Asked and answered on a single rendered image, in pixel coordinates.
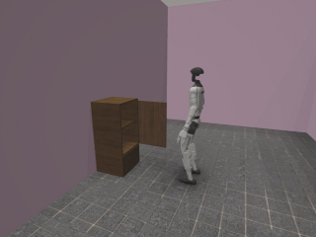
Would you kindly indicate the robot left shin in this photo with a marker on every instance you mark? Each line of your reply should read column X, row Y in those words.
column 188, row 164

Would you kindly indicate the robot left upper arm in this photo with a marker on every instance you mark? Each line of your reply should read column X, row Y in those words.
column 194, row 97

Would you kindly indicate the cupboard door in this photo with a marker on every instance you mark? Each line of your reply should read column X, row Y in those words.
column 152, row 123

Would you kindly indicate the humanoid robot head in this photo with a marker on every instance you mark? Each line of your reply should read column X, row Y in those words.
column 196, row 72

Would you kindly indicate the left robot hand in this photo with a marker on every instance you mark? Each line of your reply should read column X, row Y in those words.
column 184, row 135

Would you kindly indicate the robot left forearm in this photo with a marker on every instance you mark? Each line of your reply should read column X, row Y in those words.
column 190, row 119

